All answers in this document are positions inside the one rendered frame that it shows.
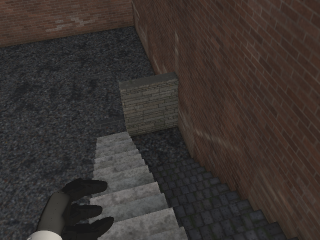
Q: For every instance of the robot left hand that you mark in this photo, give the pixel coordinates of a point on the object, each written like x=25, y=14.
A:
x=60, y=215

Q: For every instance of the left robot forearm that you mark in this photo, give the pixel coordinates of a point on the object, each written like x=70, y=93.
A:
x=44, y=235

